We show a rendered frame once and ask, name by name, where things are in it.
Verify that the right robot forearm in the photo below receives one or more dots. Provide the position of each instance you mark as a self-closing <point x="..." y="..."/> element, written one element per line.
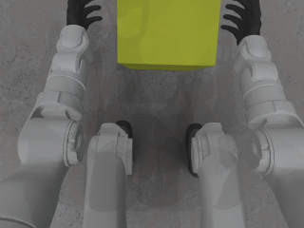
<point x="262" y="92"/>

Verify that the left robot upper arm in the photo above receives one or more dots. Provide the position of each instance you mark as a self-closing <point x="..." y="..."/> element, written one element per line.
<point x="47" y="148"/>

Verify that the robot left foot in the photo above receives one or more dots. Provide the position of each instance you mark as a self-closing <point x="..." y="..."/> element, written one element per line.
<point x="126" y="127"/>

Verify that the robot foot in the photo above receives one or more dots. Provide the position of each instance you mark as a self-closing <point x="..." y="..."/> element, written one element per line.
<point x="191" y="133"/>
<point x="126" y="127"/>

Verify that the robot right foot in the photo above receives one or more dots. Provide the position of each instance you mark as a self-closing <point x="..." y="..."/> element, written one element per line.
<point x="191" y="133"/>

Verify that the left robot hand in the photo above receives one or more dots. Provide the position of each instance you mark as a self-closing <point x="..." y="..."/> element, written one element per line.
<point x="76" y="13"/>

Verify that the left robot forearm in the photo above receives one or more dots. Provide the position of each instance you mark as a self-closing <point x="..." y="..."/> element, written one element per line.
<point x="64" y="91"/>

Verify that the right robot upper arm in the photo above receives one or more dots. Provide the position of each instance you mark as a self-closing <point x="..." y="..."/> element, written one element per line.
<point x="277" y="153"/>

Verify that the right robot hand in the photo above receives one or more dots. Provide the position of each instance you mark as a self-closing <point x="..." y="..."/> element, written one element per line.
<point x="250" y="22"/>

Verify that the carton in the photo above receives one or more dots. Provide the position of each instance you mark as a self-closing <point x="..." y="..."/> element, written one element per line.
<point x="167" y="35"/>

